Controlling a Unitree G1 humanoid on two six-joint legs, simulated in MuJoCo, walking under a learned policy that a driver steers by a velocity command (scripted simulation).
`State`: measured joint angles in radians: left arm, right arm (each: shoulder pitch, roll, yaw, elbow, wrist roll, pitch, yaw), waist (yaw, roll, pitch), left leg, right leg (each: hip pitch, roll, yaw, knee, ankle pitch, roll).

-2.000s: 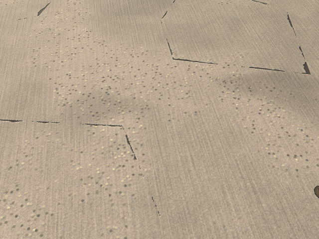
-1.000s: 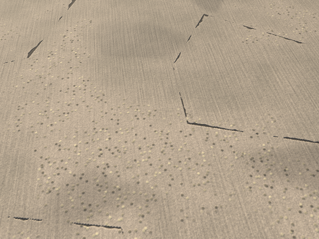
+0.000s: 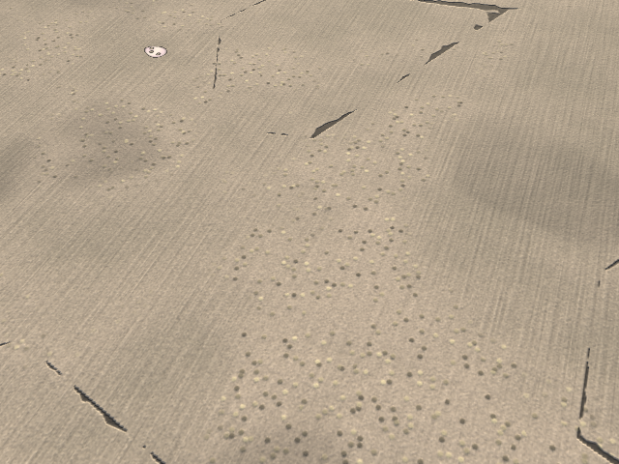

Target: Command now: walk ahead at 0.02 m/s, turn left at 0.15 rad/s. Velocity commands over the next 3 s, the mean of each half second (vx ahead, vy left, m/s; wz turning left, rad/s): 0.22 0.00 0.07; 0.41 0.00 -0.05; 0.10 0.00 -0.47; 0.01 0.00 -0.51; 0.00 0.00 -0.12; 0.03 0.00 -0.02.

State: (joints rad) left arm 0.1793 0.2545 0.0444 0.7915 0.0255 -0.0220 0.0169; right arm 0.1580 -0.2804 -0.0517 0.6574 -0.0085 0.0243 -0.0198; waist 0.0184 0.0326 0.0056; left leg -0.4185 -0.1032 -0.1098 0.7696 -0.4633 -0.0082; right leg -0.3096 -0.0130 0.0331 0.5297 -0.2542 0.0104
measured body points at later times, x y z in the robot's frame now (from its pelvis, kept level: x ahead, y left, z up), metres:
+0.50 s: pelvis +0.08 -0.02 +0.00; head +0.08 -0.03 +0.45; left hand +0.18 +0.26 -0.10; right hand +0.15 -0.29 -0.13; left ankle +0.00 +0.13 -0.68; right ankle +0.06 -0.11 -0.73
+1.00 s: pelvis +0.31 +0.05 +0.00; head +0.36 +0.06 +0.44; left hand +0.35 +0.33 -0.14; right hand +0.50 -0.21 -0.09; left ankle +0.40 +0.14 -0.73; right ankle +0.18 -0.10 -0.64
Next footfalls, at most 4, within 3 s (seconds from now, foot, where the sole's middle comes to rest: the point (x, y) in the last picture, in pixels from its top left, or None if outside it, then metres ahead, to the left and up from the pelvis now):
0.16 left None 0.03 0.14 -0.77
0.88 left None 0.44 0.14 -0.77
1.38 right None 0.47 -0.11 -0.77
1.82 left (292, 432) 0.56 0.11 -0.77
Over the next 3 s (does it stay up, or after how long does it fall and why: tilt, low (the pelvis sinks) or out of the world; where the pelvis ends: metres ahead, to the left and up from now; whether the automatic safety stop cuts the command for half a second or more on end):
stays up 0.45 0.00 0.00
